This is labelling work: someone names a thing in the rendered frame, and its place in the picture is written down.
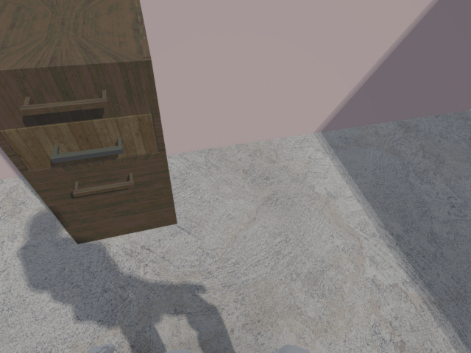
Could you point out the drawer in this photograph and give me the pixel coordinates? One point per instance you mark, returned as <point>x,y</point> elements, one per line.
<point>35,144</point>

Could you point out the handle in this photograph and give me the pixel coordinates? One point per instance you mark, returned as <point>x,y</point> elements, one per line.
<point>35,109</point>
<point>103,188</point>
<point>78,155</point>

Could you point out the cabinet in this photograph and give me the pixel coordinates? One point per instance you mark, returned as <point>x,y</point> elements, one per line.
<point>69,50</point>

